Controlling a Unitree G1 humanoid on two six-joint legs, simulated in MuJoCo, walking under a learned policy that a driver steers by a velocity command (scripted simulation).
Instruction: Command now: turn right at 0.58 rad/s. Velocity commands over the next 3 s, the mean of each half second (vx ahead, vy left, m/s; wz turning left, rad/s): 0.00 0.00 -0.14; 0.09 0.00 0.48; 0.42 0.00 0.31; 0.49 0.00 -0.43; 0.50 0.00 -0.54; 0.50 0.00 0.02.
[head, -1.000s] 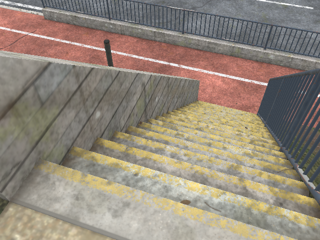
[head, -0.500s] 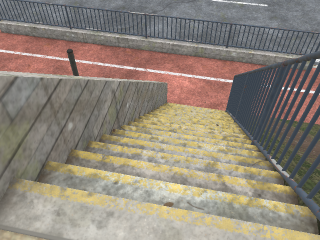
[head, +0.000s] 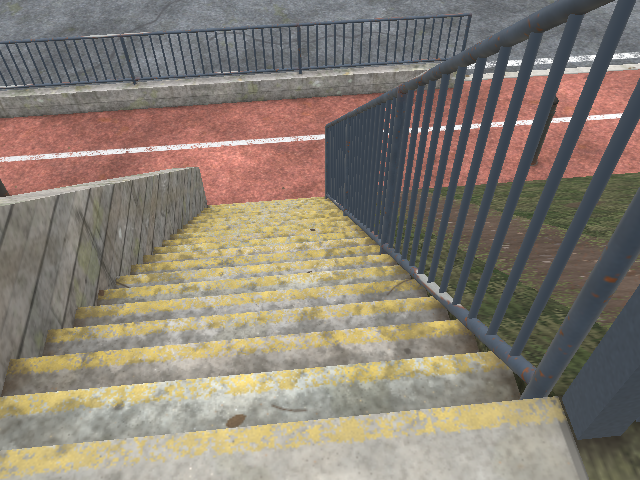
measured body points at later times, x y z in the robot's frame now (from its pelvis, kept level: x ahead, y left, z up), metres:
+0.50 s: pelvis +0.01 +0.06 -0.01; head +0.03 +0.07 +0.44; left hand +0.17 +0.33 -0.11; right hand +0.14 -0.20 -0.11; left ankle +0.00 +0.15 -0.75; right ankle +0.00 -0.08 -0.74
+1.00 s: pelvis +0.04 +0.00 +0.00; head +0.06 +0.00 +0.45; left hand +0.06 +0.26 -0.11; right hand +0.23 -0.24 -0.11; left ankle +0.02 +0.17 -0.67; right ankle +0.01 -0.09 -0.75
